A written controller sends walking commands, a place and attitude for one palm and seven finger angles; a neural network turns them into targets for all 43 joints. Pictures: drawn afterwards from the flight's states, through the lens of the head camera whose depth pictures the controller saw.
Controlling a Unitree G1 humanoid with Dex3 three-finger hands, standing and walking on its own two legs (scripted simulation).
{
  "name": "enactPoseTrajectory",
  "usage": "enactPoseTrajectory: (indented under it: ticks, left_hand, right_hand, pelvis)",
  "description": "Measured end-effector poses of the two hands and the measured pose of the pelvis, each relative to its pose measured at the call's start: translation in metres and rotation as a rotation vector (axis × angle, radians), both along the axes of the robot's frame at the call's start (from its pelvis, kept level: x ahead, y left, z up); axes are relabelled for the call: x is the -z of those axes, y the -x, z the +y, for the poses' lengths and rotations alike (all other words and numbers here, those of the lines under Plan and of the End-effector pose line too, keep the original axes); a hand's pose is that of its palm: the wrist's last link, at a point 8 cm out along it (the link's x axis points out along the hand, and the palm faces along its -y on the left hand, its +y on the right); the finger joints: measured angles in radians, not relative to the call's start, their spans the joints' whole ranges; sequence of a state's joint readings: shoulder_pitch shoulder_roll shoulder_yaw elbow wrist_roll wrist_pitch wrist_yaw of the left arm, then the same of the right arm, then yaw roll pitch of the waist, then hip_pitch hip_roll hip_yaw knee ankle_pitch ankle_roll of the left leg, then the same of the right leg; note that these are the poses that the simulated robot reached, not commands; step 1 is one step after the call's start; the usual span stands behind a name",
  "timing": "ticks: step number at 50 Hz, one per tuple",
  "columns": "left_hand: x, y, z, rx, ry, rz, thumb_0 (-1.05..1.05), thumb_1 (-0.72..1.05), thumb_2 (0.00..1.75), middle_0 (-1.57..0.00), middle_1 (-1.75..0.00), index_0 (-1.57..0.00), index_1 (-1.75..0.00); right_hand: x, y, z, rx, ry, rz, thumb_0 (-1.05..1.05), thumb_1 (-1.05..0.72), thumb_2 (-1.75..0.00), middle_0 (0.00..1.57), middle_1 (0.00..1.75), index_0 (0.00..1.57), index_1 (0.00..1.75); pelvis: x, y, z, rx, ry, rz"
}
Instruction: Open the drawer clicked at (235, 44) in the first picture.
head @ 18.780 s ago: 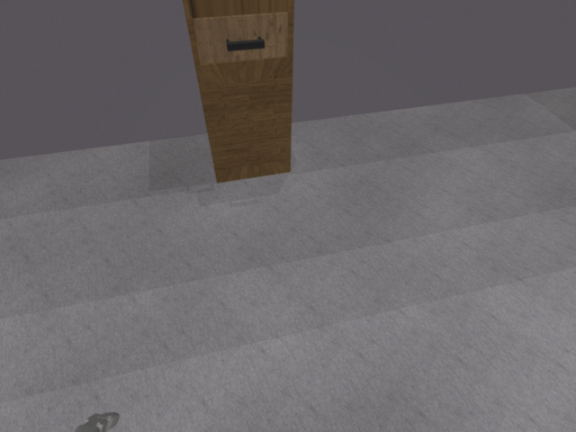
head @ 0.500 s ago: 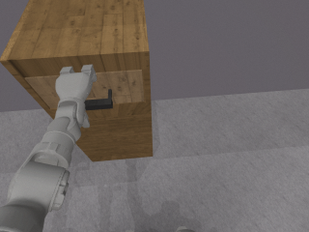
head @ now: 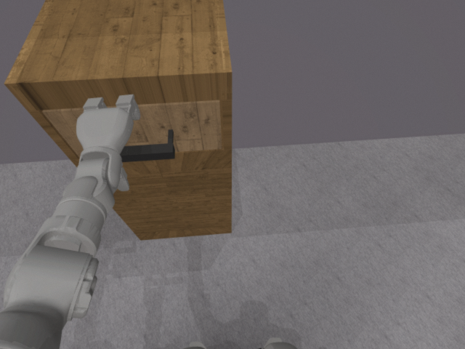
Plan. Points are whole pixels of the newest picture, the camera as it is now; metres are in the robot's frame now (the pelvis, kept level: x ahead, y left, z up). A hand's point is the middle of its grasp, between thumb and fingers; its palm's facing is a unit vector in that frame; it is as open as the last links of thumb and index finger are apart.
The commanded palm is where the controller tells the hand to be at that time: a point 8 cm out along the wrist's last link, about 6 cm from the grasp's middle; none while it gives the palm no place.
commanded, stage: move the hooked fingers above the handle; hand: left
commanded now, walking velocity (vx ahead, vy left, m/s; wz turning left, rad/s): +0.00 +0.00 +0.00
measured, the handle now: (141, 144) +0.53 +0.18 -0.03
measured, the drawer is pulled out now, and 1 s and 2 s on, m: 0.00 0.00 0.00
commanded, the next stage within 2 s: lower the fingers behind the handle in 0.28 s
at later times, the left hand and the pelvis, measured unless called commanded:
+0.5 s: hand (115, 149) +0.48 +0.21 +0.02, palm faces -0.03 -0.01 -1.00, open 13.7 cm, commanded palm +0.46 +0.20 +0.07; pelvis +0.01 +0.00 +0.00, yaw -1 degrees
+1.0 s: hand (129, 160) +0.48 +0.19 -0.02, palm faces -0.07 +0.00 -1.00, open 13.8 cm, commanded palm +0.46 +0.18 +0.04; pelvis +0.00 -0.01 -0.01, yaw -1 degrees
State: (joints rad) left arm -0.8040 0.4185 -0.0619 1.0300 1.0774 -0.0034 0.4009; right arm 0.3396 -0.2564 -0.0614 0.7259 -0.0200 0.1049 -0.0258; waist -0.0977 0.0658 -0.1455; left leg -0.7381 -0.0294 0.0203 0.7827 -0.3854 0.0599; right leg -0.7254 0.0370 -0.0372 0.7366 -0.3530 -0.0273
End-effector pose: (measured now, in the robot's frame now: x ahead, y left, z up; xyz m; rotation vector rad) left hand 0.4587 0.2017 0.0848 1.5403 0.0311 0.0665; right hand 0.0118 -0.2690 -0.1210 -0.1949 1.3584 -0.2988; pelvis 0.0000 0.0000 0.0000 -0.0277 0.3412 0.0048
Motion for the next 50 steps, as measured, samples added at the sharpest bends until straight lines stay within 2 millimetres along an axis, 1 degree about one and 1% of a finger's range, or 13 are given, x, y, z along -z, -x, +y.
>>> enactPoseTrajectory:
  ticks: [3,6,9,13,16,21,27,30,33,36,39,44,50]
  left_hand:
    - [-0.001,-0.003,-0.002,-0.035,-0.009,0.036,0.00,-0.49,0.30,-0.32,-1.20,-0.32,-1.20]
    - [0.004,-0.005,-0.011,-0.027,0.004,0.100,0.00,-0.49,0.30,-0.32,-1.20,-0.32,-1.20]
    - [0.010,-0.007,-0.025,0.023,0.036,0.137,0.00,-0.49,0.30,-0.32,-1.20,-0.32,-1.20]
    - [0.010,-0.009,-0.038,0.097,0.077,0.099,0.00,-0.49,0.30,-0.32,-1.20,-0.32,-1.20]
    - [0.012,-0.008,-0.035,0.099,0.060,0.058,0.00,-0.49,0.30,-0.35,-1.21,-0.32,-1.20]
    - [0.010,-0.005,-0.015,0.015,0.000,0.009,0.00,-0.48,0.30,-0.36,-1.21,-0.34,-1.21]
    - [0.010,0.004,0.011,-0.100,-0.014,0.103,0.00,-0.48,0.30,-0.33,-1.21,-0.33,-1.20]
    - [0.014,0.009,0.007,-0.053,-0.002,0.153,0.00,-0.48,0.30,-0.33,-1.20,-0.33,-1.20]
    - [0.018,0.012,-0.008,0.042,0.032,0.164,0.00,-0.49,0.30,-0.32,-1.20,-0.33,-1.20]
    - [0.023,0.012,-0.022,0.119,0.059,0.126,0.00,-0.49,0.30,-0.32,-1.20,-0.32,-1.20]
    - [0.028,0.008,-0.028,0.134,0.056,0.058,0.00,-0.49,0.30,-0.32,-1.20,-0.32,-1.20]
    - [0.038,0.000,-0.021,0.025,0.000,-0.007,0.00,-0.49,0.30,-0.32,-1.20,-0.32,-1.20]
    - [0.046,-0.001,-0.012,-0.089,-0.033,0.098,0.00,-0.48,0.30,-0.32,-1.20,-0.32,-1.20]
  right_hand:
    - [-0.001,0.000,0.004,0.009,-0.016,-0.002,0.00,-0.90,-0.90,0.21,0.30,0.21,0.29]
    - [-0.003,0.000,0.009,0.017,-0.026,-0.009,0.00,-0.90,-0.90,0.21,0.30,0.21,0.29]
    - [-0.006,0.000,0.011,0.024,-0.020,-0.019,0.00,-0.90,-0.90,0.21,0.30,0.21,0.30]
    - [-0.007,0.002,0.012,0.029,-0.005,-0.023,0.00,-0.90,-0.90,0.21,0.30,0.21,0.30]
    - [-0.004,0.003,0.012,0.028,-0.007,-0.015,0.00,-0.90,-0.90,0.21,0.30,0.21,0.30]
    - [0.003,0.001,0.013,0.027,-0.027,-0.005,0.00,-0.90,-0.90,0.21,0.30,0.21,0.30]
    - [0.000,-0.009,0.013,0.015,-0.040,-0.015,0.00,-0.90,-0.90,0.21,0.30,0.21,0.30]
    - [-0.005,-0.014,0.009,-0.001,-0.024,-0.026,0.00,-0.90,-0.90,0.21,0.30,0.21,0.30]
    - [-0.007,-0.018,0.004,-0.017,0.001,-0.035,0.00,-0.90,-0.90,0.21,0.30,0.21,0.30]
    - [-0.006,-0.020,-0.002,-0.024,0.024,-0.045,0.00,-0.90,-0.90,0.21,0.30,0.21,0.30]
    - [-0.001,-0.019,-0.006,-0.029,0.033,-0.048,0.00,-0.90,-0.90,0.21,0.30,0.21,0.30]
    - [0.013,-0.011,-0.005,-0.022,0.008,-0.027,0.00,-0.90,-0.90,0.21,0.30,0.21,0.29]
    - [0.017,0.005,0.005,0.015,-0.041,0.017,0.00,-0.90,-0.90,0.21,0.30,0.21,0.29]
  pelvis:
    - [-0.002,-0.001,0.002,0.001,0.002,-0.005]
    - [-0.004,-0.002,0.003,0.003,0.003,-0.014]
    - [-0.005,-0.004,0.004,0.007,0.002,-0.018]
    - [-0.004,-0.005,0.005,0.019,0.000,-0.011]
    - [-0.002,-0.006,0.006,0.026,-0.001,-0.003]
    - [-0.001,-0.005,0.005,0.032,-0.003,0.004]
    - [-0.006,-0.006,0.002,0.017,-0.003,-0.015]
    - [-0.007,-0.007,0.001,0.003,0.000,-0.024]
    - [-0.006,-0.006,0.000,-0.006,0.002,-0.026]
    - [-0.001,-0.005,0.000,-0.006,0.002,-0.013]
    - [0.005,-0.001,-0.001,-0.002,0.001,0.012]
    - [0.014,0.004,-0.003,0.010,-0.001,0.051]
    - [0.011,0.004,-0.006,0.015,-0.002,0.048]
